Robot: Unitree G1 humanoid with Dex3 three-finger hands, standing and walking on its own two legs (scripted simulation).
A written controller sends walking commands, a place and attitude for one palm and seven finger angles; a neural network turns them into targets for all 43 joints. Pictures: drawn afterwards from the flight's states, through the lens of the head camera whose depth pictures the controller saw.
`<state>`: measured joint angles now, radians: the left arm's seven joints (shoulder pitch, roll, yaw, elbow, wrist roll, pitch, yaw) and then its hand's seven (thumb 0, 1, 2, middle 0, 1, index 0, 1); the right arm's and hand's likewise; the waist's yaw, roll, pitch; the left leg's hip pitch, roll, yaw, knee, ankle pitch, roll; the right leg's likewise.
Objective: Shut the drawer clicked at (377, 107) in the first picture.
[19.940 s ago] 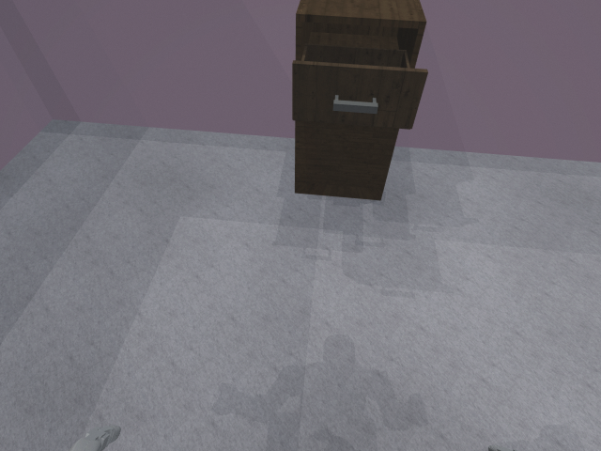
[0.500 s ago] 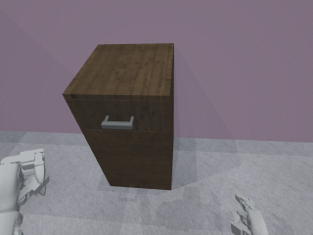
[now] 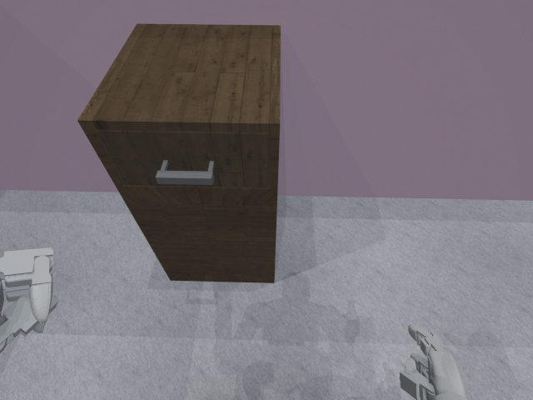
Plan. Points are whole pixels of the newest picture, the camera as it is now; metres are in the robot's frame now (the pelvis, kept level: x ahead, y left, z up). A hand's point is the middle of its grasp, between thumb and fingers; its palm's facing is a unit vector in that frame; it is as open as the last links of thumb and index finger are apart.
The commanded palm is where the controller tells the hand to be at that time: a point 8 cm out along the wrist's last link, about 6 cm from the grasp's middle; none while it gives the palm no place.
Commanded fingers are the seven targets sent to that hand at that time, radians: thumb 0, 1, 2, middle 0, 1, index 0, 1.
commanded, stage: step back with the hand held close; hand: left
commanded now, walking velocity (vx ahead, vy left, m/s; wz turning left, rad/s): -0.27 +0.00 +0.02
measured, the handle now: (186, 171) +0.59 +0.22 -0.08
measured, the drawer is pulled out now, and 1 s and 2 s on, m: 0.00 0.00 0.00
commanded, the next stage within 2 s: stop stepping back and stand still in 0.80 s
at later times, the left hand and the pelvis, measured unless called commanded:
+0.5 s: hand out of the picture +0.10 +0.27 +0.17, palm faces +0.40 -0.81 -0.43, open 3.3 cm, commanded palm +0.03 +0.31 +0.18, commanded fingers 0.00 0.90 0.90 -1.40 -1.60 -1.40 -1.60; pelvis -0.08 +0.02 -0.01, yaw +4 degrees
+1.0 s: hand out of the picture +0.04 +0.23 +0.18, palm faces +0.24 -0.83 -0.51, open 3.2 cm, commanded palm -0.03 +0.29 +0.18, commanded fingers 0.00 0.90 0.90 -1.40 -1.60 -1.40 -1.60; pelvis -0.17 +0.01 -0.02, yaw -2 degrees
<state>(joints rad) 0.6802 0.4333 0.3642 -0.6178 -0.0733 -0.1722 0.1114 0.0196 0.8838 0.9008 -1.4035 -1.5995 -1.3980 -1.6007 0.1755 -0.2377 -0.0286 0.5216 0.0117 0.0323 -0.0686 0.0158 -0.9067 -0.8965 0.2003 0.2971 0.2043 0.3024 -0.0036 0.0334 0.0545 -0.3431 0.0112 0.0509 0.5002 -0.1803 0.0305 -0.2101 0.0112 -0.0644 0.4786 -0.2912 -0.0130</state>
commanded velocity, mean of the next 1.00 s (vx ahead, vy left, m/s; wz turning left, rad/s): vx -0.28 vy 0.01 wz -0.04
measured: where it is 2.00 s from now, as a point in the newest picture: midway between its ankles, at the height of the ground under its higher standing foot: outside the picture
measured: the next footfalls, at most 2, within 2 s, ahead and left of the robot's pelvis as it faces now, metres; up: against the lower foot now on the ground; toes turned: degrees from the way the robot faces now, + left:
right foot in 0.82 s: -0.17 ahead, -0.07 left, +0.00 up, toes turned +1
left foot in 1.22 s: -0.14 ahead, +0.13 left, +0.00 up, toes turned +4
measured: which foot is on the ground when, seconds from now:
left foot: down 0.00-1.00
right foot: down 0.00-0.50, up 0.52-0.80, down 0.82-1.00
